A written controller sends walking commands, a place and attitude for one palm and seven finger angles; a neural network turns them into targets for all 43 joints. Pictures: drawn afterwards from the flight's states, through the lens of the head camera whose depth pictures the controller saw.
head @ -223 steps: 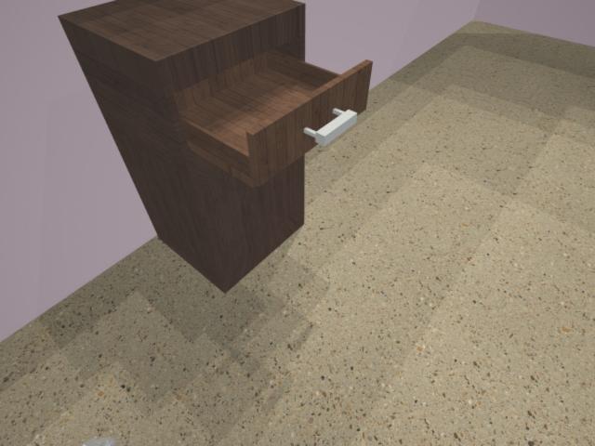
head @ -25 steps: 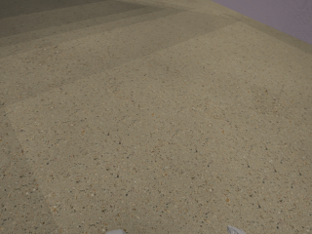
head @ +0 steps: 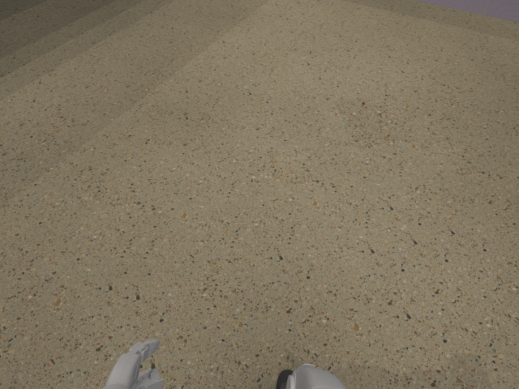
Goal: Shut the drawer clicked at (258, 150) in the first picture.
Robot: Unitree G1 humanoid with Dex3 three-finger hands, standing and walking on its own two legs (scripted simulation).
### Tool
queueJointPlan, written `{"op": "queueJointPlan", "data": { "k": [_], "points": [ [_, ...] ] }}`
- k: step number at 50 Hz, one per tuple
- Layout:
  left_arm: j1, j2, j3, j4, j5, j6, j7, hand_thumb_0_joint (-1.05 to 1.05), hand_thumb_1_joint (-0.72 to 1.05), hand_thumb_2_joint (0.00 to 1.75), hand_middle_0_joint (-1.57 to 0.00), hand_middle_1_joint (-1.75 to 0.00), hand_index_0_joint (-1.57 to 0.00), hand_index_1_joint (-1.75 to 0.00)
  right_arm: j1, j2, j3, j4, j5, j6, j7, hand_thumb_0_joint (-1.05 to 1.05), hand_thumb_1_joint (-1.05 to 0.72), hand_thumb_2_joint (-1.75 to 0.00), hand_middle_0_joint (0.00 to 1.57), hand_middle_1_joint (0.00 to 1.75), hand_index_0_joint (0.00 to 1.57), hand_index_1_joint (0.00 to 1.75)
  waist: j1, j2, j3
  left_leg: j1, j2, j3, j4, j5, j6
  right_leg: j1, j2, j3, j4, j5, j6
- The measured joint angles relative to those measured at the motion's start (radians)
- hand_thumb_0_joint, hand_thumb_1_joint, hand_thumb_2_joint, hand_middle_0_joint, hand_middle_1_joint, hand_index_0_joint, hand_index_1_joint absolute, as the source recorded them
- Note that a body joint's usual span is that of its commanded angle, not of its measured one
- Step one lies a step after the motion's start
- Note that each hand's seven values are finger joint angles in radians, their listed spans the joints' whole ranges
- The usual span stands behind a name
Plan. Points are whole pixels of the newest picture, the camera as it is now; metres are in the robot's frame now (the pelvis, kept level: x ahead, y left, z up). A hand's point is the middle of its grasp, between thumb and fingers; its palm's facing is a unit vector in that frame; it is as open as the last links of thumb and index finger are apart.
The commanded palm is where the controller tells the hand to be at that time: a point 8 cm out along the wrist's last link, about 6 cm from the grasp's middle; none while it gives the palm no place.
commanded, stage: walk to a spot facing it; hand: left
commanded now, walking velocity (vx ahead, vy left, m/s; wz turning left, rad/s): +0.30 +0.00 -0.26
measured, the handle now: out of the picture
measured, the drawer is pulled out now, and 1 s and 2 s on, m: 0.25 0.25 0.25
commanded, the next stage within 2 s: none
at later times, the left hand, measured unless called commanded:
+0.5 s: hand (148, 382) +0.16 +0.20 -0.17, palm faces +0.21 -0.96 -0.17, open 7.3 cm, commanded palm none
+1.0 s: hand (130, 346) +0.21 +0.23 -0.13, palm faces +0.42 -0.87 -0.27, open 7.4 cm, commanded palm none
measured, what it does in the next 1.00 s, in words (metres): walks ahead, turning left: left foot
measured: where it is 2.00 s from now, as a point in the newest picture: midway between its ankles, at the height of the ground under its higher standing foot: (251, 378)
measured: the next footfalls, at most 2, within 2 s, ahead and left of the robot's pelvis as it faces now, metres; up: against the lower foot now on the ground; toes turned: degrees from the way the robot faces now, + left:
left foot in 0.48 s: +0.24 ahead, +0.12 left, +0.00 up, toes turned +16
right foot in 1.02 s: +0.26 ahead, -0.13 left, +0.00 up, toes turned +25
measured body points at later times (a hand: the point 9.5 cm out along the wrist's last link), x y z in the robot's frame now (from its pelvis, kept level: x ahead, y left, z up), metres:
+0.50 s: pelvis +0.15 +0.02 +0.01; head +0.16 +0.04 +0.46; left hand +0.15 +0.25 -0.16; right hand +0.27 -0.20 -0.13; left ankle +0.20 +0.11 -0.72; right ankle +0.11 -0.08 -0.71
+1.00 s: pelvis +0.18 -0.01 +0.02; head +0.22 +0.00 +0.47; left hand +0.19 +0.27 -0.11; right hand +0.33 -0.23 -0.13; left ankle +0.20 +0.11 -0.71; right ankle +0.22 -0.15 -0.70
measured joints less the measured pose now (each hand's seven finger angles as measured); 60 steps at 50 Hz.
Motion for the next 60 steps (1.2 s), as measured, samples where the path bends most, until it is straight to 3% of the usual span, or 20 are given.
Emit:
{"op": "queueJointPlan", "data": {
  "k": [2,4,6,9,14,20,23,24,25,28,31,36,42,48,51,53,55,57,60],
  "points": [
    [0.003,0.000,-0.005,-0.001,-0.015,-0.025,0.011,0.00,0.91,0.90,-0.20,-0.30,-0.19,-0.30,-0.038,0.001,0.002,0.003,0.010,0.020,0.002,0.01,-0.91,-0.90,0.20,0.30,0.20,0.30,0.006,0.000,0.013,-0.152,-0.002,-0.158,0.352,-0.028,0.017,0.003,0.017,0.005,0.069,-0.062,-0.019],
    [0.026,-0.003,-0.008,0.008,-0.023,-0.026,0.023,0.00,0.91,0.90,-0.20,-0.30,-0.20,-0.30,-0.095,-0.005,-0.005,-0.012,0.011,0.027,-0.003,0.01,-0.91,-0.90,0.20,0.30,0.20,0.30,0.009,-0.001,0.012,-0.291,-0.029,-0.263,0.568,0.026,0.028,0.051,0.034,0.015,0.044,-0.106,-0.019],
    [0.058,-0.011,-0.014,0.029,-0.023,-0.028,0.036,0.00,0.91,0.90,-0.20,-0.30,-0.20,-0.30,-0.160,-0.016,-0.008,-0.039,0.005,0.025,-0.010,0.02,-0.91,-0.90,0.20,0.30,0.20,0.30,0.014,0.004,-0.002,-0.402,-0.036,-0.303,0.608,0.087,0.032,0.105,0.050,0.029,-0.024,-0.090,-0.006],
    [0.099,-0.014,-0.004,0.056,-0.027,-0.039,0.062,-0.02,0.93,0.90,-0.21,-0.30,-0.20,-0.30,-0.240,-0.029,-0.010,-0.086,0.002,0.019,-0.017,0.01,-0.91,-0.90,0.20,0.30,0.20,0.30,0.016,0.017,-0.032,-0.518,-0.044,-0.333,0.519,0.139,0.029,0.173,0.061,0.037,-0.117,-0.071,-0.011],
    [0.138,-0.010,-0.024,0.084,-0.022,-0.029,0.066,-0.02,0.94,0.90,-0.20,-0.30,-0.20,-0.30,-0.312,-0.036,-0.007,-0.119,0.007,0.030,-0.014,0.01,-0.92,-0.90,0.19,0.29,0.20,0.30,0.028,0.037,-0.073,-0.578,-0.072,-0.334,0.331,0.227,0.025,0.271,0.060,0.006,-0.190,-0.090,0.002],
    [0.170,-0.020,-0.028,0.080,-0.017,-0.011,0.073,0.00,0.92,0.90,-0.20,-0.30,-0.20,-0.30,-0.344,-0.027,0.000,-0.118,0.007,0.060,0.007,0.01,-0.92,-0.90,0.19,0.29,0.20,0.30,0.066,0.013,-0.071,-0.499,-0.110,-0.279,0.144,0.206,0.033,0.339,0.036,-0.061,-0.165,-0.167,0.029],
    [0.195,-0.014,-0.024,0.076,-0.015,0.001,0.073,0.00,0.92,0.90,-0.20,-0.30,-0.20,-0.30,-0.351,-0.026,0.001,-0.131,0.004,0.069,0.015,0.01,-0.91,-0.90,0.19,0.29,0.20,0.30,0.079,-0.012,-0.056,-0.424,-0.136,-0.255,0.044,0.202,0.049,0.340,0.004,-0.094,-0.093,-0.231,0.052],
    [0.208,-0.012,-0.021,0.074,-0.017,0.006,0.073,0.00,0.92,0.90,-0.20,-0.30,-0.20,-0.30,-0.349,-0.029,0.001,-0.142,0.002,0.066,0.017,0.01,-0.91,-0.90,0.19,0.30,0.20,0.30,0.081,-0.020,-0.053,-0.389,-0.146,-0.250,-0.013,0.260,0.060,0.326,-0.013,-0.101,-0.040,-0.263,0.062],
    [0.215,-0.009,-0.017,0.074,-0.022,0.014,0.072,0.00,0.91,0.90,-0.20,-0.30,-0.20,-0.30,-0.349,-0.032,-0.001,-0.153,-0.002,0.060,0.018,0.01,-0.91,-0.90,0.19,0.30,0.20,0.30,0.078,-0.029,-0.049,-0.383,-0.162,-0.250,-0.025,0.261,0.098,0.289,-0.037,-0.101,0.047,-0.290,0.077],
    [0.212,0.004,-0.009,0.069,-0.024,0.049,0.075,0.00,0.91,0.90,-0.20,-0.30,-0.20,-0.30,-0.358,-0.040,0.000,-0.174,0.002,0.052,0.012,0.01,-0.91,-0.90,0.20,0.30,0.20,0.30,0.078,-0.040,-0.022,-0.394,-0.192,-0.255,0.007,0.210,0.161,0.128,-0.046,0.018,0.400,-0.412,0.120],
    [0.197,0.019,0.006,0.060,-0.020,0.065,0.069,0.01,0.91,0.90,-0.20,-0.30,-0.20,-0.30,-0.345,-0.045,-0.001,-0.178,0.003,0.057,0.002,0.01,-0.91,-0.90,0.20,0.30,0.20,0.30,0.074,-0.034,-0.020,-0.376,-0.211,-0.281,-0.052,0.235,0.159,0.018,-0.053,0.093,0.539,-0.336,0.140],
    [0.177,0.041,0.021,0.025,-0.016,0.068,0.064,0.01,0.91,0.90,-0.20,-0.30,-0.20,-0.30,-0.318,-0.051,-0.005,-0.171,0.006,0.064,0.003,0.01,-0.91,-0.90,0.20,0.30,0.20,0.30,0.071,-0.018,-0.041,-0.351,-0.238,-0.334,-0.163,0.298,0.165,-0.045,-0.075,0.159,0.497,-0.223,0.162],
    [0.146,0.059,0.027,-0.003,-0.018,0.074,0.068,0.00,0.91,0.90,-0.20,-0.30,-0.19,-0.30,-0.300,-0.055,-0.020,-0.176,0.004,0.069,0.008,0.01,-0.91,-0.90,0.20,0.30,0.21,0.30,0.050,0.001,-0.062,-0.353,-0.252,-0.409,-0.207,0.328,0.150,-0.007,-0.057,0.175,0.364,-0.244,0.176],
    [0.098,0.045,0.011,-0.044,-0.027,0.068,0.071,0.00,0.91,0.90,-0.20,-0.30,-0.19,-0.30,-0.296,-0.079,-0.038,-0.185,0.000,0.081,0.009,0.01,-0.91,-0.90,0.20,0.30,0.21,0.30,0.026,0.025,-0.063,-0.380,-0.273,-0.488,-0.188,0.336,0.119,0.084,-0.003,0.173,0.172,-0.289,0.163],
    [0.098,0.035,-0.005,-0.075,-0.030,0.051,0.070,0.00,0.91,0.90,-0.20,-0.30,-0.20,-0.30,-0.288,-0.096,-0.051,-0.194,0.005,0.094,0.012,0.01,-0.91,-0.90,0.20,0.30,0.21,0.30,0.026,0.029,-0.075,-0.412,-0.300,-0.522,-0.142,0.324,0.093,0.188,0.007,0.165,-0.063,-0.217,0.138],
    [0.101,0.018,-0.016,-0.080,-0.021,0.043,0.073,0.00,0.90,0.90,-0.20,-0.30,-0.20,-0.30,-0.292,-0.113,-0.065,-0.193,0.007,0.104,0.011,0.01,-0.91,-0.90,0.20,0.30,0.20,0.30,0.033,0.046,-0.071,-0.469,-0.300,-0.508,0.013,0.157,0.067,0.197,0.006,0.145,-0.071,-0.190,0.102],
    [0.116,0.003,-0.027,-0.079,-0.020,0.045,0.073,0.00,0.90,0.90,-0.20,-0.30,-0.20,-0.30,-0.293,-0.127,-0.072,-0.191,0.001,0.114,0.014,0.01,-0.91,-0.90,0.20,0.30,0.20,0.30,0.032,0.050,-0.069,-0.525,-0.293,-0.464,0.217,0.068,0.050,0.220,-0.012,0.118,-0.075,-0.184,0.090],
    [0.132,-0.004,-0.033,-0.075,-0.020,0.042,0.072,0.00,0.90,0.90,-0.20,-0.30,-0.20,-0.30,-0.298,-0.136,-0.074,-0.192,0.000,0.117,0.021,0.01,-0.91,-0.90,0.20,0.30,0.20,0.30,0.030,0.045,-0.062,-0.560,-0.267,-0.424,0.378,0.081,0.033,0.250,-0.030,0.095,-0.098,-0.176,0.089],
    [0.150,-0.009,-0.039,-0.068,-0.018,0.035,0.072,0.00,0.90,0.90,-0.21,-0.30,-0.20,-0.30,-0.309,-0.142,-0.072,-0.196,0.002,0.119,0.029,0.01,-0.91,-0.90,0.19,0.30,0.20,0.30,0.028,0.032,-0.046,-0.569,-0.222,-0.395,0.479,0.109,0.011,0.279,-0.056,0.058,-0.117,-0.174,0.090]
  ]
}}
